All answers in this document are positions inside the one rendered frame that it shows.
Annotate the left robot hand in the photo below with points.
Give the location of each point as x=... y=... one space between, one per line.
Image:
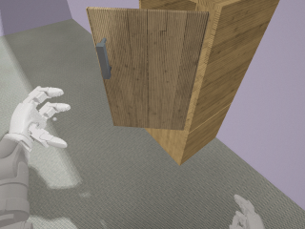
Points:
x=25 y=116

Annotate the right robot hand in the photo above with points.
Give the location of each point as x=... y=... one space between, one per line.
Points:
x=249 y=219

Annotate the left robot forearm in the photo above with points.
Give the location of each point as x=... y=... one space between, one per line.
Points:
x=14 y=178

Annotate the cupboard door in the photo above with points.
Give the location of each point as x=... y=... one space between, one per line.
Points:
x=154 y=55

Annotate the handle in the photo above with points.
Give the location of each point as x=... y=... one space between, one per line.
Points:
x=103 y=59

